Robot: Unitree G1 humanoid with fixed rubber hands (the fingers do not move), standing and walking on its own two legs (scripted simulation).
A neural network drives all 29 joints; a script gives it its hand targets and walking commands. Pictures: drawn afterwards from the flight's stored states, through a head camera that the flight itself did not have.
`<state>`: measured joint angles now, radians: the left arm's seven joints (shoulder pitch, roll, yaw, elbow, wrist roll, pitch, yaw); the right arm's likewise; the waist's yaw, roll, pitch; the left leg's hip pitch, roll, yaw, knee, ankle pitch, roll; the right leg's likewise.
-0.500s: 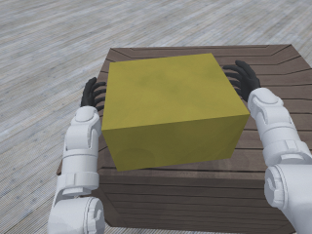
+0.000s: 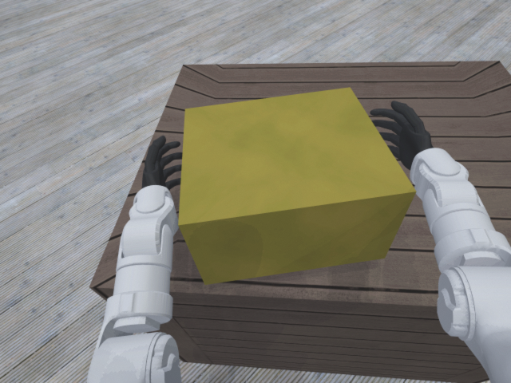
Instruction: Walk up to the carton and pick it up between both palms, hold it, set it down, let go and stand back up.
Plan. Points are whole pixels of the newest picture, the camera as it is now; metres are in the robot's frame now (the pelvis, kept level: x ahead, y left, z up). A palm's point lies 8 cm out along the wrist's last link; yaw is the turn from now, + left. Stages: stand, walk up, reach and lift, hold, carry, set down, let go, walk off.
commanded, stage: set down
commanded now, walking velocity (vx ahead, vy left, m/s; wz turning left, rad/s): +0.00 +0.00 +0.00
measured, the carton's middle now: (281, 180) +0.43 +0.01 +0.05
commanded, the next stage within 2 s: none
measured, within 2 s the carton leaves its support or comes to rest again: rests again in 0.78 s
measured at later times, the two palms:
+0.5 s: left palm (159, 199) +0.36 +0.20 +0.09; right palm (411, 155) +0.43 -0.19 +0.11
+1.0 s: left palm (162, 199) +0.36 +0.20 +0.08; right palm (409, 157) +0.44 -0.20 +0.10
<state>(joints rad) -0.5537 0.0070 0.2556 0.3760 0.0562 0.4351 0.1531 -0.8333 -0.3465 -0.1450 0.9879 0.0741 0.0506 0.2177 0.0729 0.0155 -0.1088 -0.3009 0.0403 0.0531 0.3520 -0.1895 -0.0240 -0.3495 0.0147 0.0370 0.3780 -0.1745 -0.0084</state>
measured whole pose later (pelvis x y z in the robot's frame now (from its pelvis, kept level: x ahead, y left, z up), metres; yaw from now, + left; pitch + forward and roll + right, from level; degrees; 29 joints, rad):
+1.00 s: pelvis +0.00 +0.00 +0.00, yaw +0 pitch +9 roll +0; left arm -0.55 -0.02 0.26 0.57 0.06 0.18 0.17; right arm -0.84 -0.36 -0.17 1.11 0.01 -0.10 0.22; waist 0.10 0.04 -0.11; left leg -0.32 0.04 0.05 0.35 -0.19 -0.03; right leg -0.37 0.02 0.04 0.38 -0.17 -0.01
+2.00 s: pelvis +0.00 +0.00 +0.00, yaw +0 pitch +10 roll +0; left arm -0.58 -0.03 0.27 0.67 0.07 0.09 0.17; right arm -0.82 -0.36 -0.21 1.14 0.11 -0.13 0.25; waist 0.11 0.04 -0.10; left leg -0.33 0.04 0.05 0.35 -0.19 -0.03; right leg -0.38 0.02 0.04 0.38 -0.17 -0.01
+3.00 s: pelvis -0.03 -0.01 -0.01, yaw +0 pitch +17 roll +0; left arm -0.38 -0.02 0.25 0.47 -0.09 0.07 0.21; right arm -0.62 -0.60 0.01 1.05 0.44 -0.23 0.25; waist 0.14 0.05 -0.12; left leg -0.52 0.06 0.05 0.38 -0.15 -0.03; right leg -0.56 0.03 0.04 0.38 -0.11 -0.02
